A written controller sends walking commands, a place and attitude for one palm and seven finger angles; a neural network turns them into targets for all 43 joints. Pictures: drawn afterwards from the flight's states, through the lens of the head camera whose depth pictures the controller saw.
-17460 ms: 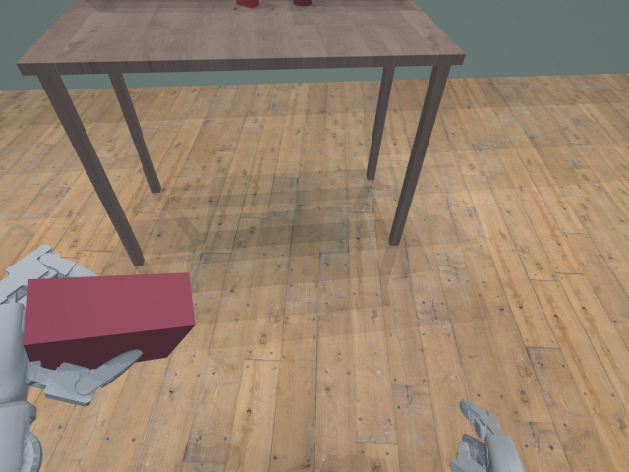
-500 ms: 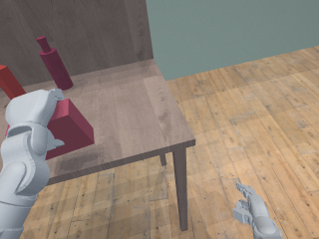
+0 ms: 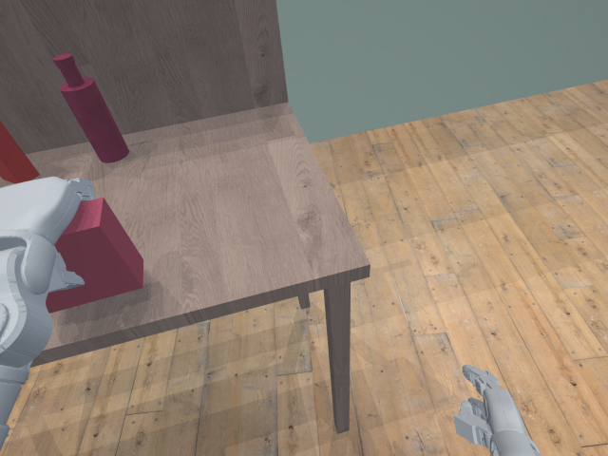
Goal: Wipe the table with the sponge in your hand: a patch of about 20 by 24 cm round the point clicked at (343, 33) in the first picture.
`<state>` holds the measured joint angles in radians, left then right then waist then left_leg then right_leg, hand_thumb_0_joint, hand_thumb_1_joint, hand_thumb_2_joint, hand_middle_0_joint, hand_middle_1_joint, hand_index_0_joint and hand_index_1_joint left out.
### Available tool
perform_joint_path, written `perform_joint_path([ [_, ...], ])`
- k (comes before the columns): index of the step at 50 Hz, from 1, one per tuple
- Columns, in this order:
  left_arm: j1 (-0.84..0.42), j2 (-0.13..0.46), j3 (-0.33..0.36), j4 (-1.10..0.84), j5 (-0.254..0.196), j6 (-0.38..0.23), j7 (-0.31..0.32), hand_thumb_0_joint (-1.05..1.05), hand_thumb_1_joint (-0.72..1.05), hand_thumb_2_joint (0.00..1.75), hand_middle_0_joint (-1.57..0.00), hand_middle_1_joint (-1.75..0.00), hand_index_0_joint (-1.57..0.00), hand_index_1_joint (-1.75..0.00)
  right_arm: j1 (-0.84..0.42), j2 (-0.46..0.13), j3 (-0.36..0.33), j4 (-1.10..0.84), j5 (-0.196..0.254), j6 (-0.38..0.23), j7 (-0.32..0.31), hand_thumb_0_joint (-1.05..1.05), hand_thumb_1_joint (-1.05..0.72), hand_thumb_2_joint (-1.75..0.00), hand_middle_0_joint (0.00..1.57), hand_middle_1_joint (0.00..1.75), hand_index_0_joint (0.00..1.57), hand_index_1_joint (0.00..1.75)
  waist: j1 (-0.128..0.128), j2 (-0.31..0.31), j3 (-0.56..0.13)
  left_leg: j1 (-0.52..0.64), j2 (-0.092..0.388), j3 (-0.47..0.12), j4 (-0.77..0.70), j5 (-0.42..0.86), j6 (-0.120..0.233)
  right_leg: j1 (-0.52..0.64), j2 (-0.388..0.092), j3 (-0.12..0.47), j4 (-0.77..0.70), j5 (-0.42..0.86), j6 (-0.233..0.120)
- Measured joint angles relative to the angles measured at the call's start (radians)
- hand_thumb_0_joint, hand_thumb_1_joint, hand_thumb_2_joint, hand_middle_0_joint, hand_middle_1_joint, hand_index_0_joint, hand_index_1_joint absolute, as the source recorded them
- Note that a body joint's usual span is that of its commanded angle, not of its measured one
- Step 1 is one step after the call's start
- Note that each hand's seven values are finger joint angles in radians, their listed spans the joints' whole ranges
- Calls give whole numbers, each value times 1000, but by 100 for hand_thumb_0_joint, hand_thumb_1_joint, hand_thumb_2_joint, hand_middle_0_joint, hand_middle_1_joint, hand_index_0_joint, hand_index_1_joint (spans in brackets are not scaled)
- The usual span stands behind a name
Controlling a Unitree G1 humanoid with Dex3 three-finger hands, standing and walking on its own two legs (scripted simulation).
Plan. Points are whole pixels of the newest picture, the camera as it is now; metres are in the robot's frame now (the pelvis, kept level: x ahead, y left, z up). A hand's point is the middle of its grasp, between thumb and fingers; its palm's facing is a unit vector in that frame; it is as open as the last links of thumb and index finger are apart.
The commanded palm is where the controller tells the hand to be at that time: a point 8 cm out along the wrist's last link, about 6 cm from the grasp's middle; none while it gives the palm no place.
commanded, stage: move the sponge above the wiping area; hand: left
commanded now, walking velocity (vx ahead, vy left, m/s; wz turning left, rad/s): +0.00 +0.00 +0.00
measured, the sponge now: (78, 268) +0.27 +0.34 +0.13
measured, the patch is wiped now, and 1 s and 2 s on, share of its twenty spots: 0.00 0.00 0.00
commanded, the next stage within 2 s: lower the sponge onto the table in 1.50 s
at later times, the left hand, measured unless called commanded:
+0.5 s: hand (76, 221) +0.31 +0.35 +0.17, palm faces +0.01 +0.03 -1.00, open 9.6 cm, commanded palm +0.28 +0.36 +0.25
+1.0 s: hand (56, 221) +0.30 +0.37 +0.18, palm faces +0.00 +0.03 -1.00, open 9.6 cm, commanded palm +0.27 +0.38 +0.26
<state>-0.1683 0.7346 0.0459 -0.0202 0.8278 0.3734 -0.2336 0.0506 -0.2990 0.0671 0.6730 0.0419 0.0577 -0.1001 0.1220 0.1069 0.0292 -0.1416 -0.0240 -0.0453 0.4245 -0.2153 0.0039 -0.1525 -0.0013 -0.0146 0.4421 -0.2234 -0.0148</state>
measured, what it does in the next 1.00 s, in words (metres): stands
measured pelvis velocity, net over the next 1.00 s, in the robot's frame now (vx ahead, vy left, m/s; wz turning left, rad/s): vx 0.02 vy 0.01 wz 0.01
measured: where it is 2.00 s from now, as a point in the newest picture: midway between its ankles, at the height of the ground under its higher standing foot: outside the picture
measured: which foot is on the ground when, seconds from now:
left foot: down 0.00-1.00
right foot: down 0.00-1.00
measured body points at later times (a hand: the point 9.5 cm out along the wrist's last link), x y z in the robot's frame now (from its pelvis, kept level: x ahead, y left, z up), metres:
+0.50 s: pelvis +0.01 +0.01 +0.00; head +0.01 -0.03 +0.45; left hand +0.30 +0.35 +0.23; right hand +0.23 -0.20 -0.10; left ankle +0.01 +0.12 -0.74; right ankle +0.01 -0.11 -0.74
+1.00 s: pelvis +0.02 +0.01 +0.00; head +0.03 -0.02 +0.45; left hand +0.30 +0.37 +0.23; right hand +0.25 -0.20 -0.10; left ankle +0.01 +0.12 -0.74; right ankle +0.01 -0.11 -0.74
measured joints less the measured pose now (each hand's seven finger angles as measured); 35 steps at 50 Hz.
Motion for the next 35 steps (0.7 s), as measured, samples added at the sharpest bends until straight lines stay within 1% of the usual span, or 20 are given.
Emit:
perform_joint_path([
  [3,-4,-4,9,10,-1,-37,16,0,-45,102,-78,-137,-78,-137,13,1,-7,5,-2,-6,-3,1,-90,-90,20,30,20,30,-2,-2,4,2,0,-2,-1,1,1,6,0,-2,-9,4,1],
  [7,-22,-16,6,33,4,-64,42,0,-45,102,-78,-137,-78,-137,21,5,-11,15,-3,-11,-2,1,-90,-90,20,30,20,30,-5,-4,2,2,-3,-3,-7,3,4,8,-3,-3,-17,7,4],
  [11,-65,-21,-7,94,18,-59,53,0,-45,102,-78,-137,-78,-137,19,9,-8,21,0,-7,1,1,-90,-90,20,30,20,30,-10,-3,1,-2,-6,-2,-13,7,6,5,-6,-1,-24,12,7],
  [15,-99,-27,-14,134,33,-55,47,0,-45,102,-78,-137,-78,-137,18,13,-6,19,0,-7,4,1,-90,-90,20,30,21,30,-14,-2,-4,-6,-8,0,-19,11,10,1,-9,0,-32,16,9],
  [21,-100,-35,-13,131,40,-69,41,0,-45,102,-78,-137,-78,-137,20,17,-7,10,-1,-2,11,1,-90,-90,20,30,21,30,-19,-1,-10,-7,-12,4,-26,10,15,0,-12,4,-39,17,14],
  [26,-130,-39,-26,184,52,-77,41,1,-45,102,-78,-137,-78,-137,20,15,-5,11,0,2,12,1,-90,-90,20,30,21,30,-19,-3,-9,-11,-14,1,-28,10,16,-3,-14,2,-44,16,15],
  [29,-143,-31,-19,215,63,-91,37,1,-45,102,-78,-137,-78,-137,21,15,-6,12,0,4,10,1,-90,-90,20,30,21,30,-20,-7,-7,-15,-12,0,-29,8,16,-5,-12,1,-48,17,14],
  [33,-107,-23,17,172,51,-119,42,1,-45,102,-78,-137,-78,-137,30,15,-15,6,-5,2,11,1,-90,-90,20,30,21,30,-22,-9,-6,-13,-10,3,-27,1,17,0,-10,3,-53,14,15],
  [35,-85,-19,29,144,42,-119,48,1,-45,102,-78,-137,-78,-137,34,12,-18,5,-3,4,13,1,-90,-90,20,30,21,30,-22,-8,-7,-10,-10,4,-25,-4,18,2,-10,4,-52,10,16],
])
